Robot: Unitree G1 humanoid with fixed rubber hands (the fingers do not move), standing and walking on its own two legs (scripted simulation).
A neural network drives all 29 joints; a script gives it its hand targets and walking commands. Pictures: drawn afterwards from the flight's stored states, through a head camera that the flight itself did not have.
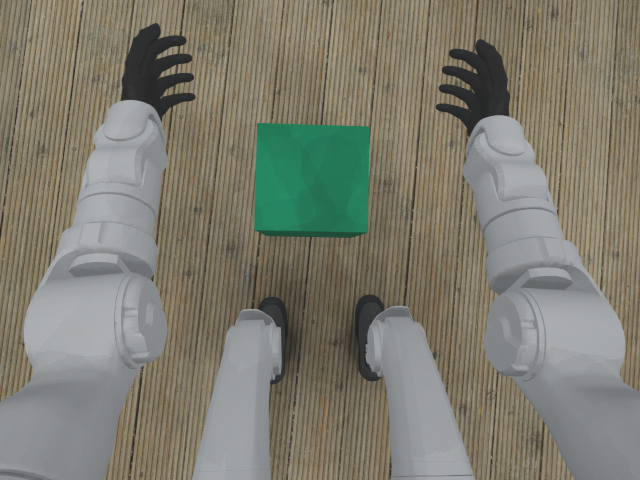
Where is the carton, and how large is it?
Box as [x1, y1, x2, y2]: [254, 123, 368, 237]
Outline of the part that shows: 257,123 254,223 255,230 266,235 351,237 367,232 368,126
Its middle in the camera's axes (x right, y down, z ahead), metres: -0.02 -0.10 +0.84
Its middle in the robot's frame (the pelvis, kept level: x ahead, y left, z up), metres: +0.48 +0.01 -0.50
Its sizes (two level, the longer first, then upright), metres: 0.210 0.200 0.250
